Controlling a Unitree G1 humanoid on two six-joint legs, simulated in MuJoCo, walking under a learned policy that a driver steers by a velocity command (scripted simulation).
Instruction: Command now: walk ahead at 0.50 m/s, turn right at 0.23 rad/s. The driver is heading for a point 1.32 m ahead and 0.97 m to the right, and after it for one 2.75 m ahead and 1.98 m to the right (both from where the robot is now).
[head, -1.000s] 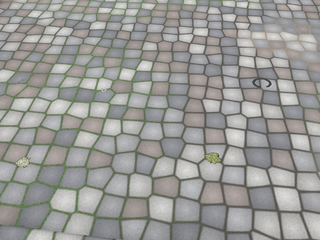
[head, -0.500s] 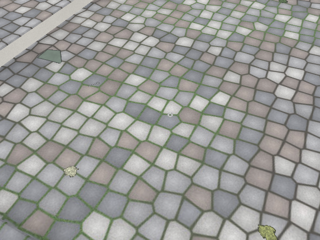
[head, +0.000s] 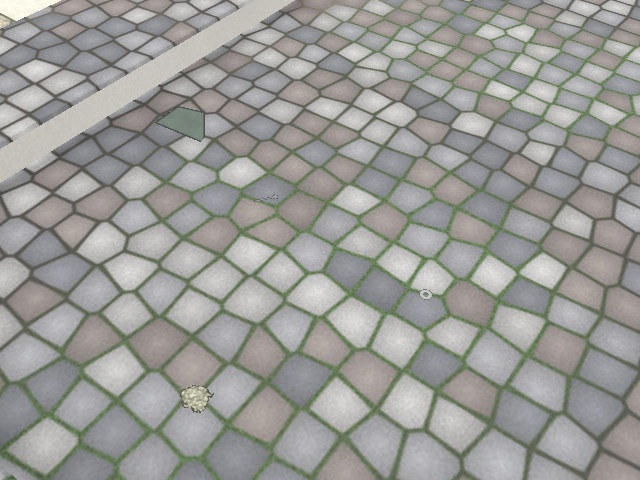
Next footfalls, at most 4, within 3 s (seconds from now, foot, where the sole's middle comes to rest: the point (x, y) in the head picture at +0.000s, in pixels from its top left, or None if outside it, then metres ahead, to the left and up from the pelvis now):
0.38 right None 0.39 -0.13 -0.88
0.80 left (323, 434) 0.65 0.01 -0.88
1.32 right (484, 421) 0.69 -0.37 -0.88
1.78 left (502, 309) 1.02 -0.48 -0.88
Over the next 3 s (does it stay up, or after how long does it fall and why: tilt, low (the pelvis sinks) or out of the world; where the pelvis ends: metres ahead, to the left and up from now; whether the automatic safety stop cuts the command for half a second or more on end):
stays up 1.19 -0.92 -0.12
